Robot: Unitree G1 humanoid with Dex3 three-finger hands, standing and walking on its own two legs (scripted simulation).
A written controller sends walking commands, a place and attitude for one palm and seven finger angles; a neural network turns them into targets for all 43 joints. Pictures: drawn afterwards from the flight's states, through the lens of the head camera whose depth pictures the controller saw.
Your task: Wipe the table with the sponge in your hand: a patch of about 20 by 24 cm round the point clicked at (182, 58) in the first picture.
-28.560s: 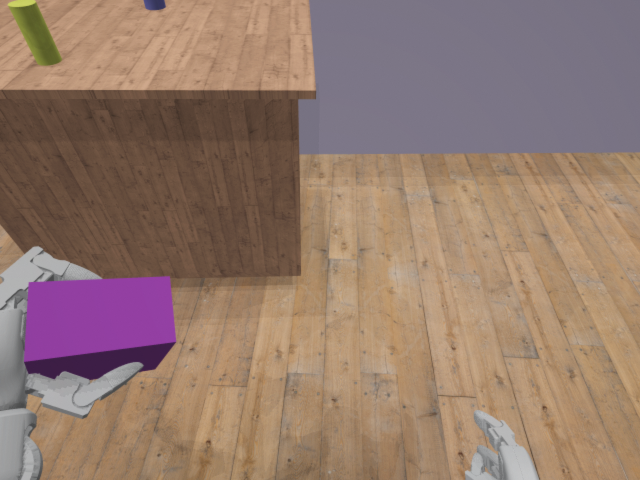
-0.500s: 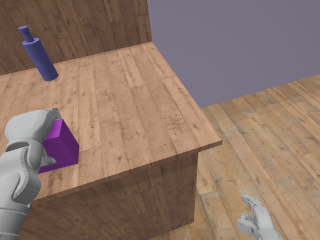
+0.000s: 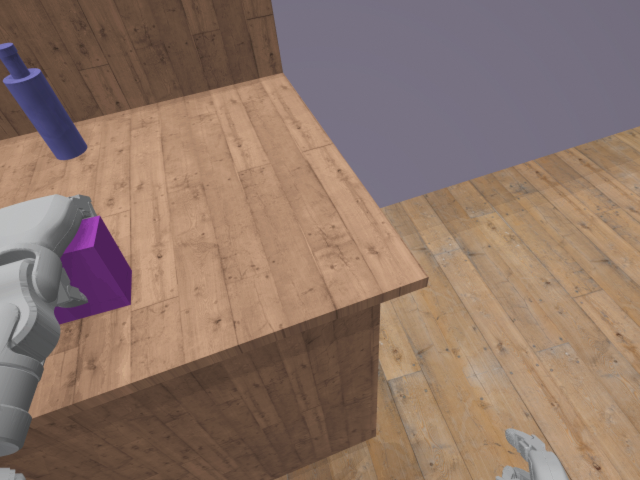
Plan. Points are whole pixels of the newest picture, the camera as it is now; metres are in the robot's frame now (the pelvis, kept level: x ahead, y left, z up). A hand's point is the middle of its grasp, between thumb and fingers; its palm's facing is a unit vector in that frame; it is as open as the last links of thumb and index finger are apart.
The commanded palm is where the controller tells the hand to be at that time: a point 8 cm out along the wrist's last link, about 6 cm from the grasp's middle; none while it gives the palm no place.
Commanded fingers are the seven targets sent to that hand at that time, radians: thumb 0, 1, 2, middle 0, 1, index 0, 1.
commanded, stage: wipe forward along the first lane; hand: left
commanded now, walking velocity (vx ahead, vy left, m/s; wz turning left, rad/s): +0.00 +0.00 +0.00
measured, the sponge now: (76, 281) +0.31 +0.36 +0.11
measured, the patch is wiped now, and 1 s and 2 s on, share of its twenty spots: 0.15 0.25 0.30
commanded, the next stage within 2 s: slide across to the middle lane in 0.78 s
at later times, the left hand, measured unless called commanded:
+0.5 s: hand (69, 231) +0.36 +0.38 +0.15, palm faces -0.08 +0.01 -1.00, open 10.4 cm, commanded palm +0.35 +0.38 +0.17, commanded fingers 0.00 0.10 1.30 -1.20 -1.60 -1.20 -1.60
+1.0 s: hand (69, 209) +0.40 +0.40 +0.15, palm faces -0.12 +0.02 -0.99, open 10.4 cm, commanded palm +0.39 +0.39 +0.19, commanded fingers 0.00 0.10 1.30 -1.20 -1.60 -1.20 -1.60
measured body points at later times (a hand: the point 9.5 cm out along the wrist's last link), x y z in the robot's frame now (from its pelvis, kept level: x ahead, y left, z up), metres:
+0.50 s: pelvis +0.00 +0.00 +0.00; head +0.02 -0.04 +0.44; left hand +0.36 +0.37 +0.20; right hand +0.12 -0.27 -0.14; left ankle +0.02 +0.10 -0.74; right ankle +0.00 -0.06 -0.74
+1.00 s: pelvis +0.01 +0.02 +0.00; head +0.05 +0.00 +0.45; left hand +0.40 +0.40 +0.20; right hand +0.10 -0.25 -0.14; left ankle +0.02 +0.10 -0.74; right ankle +0.00 -0.06 -0.74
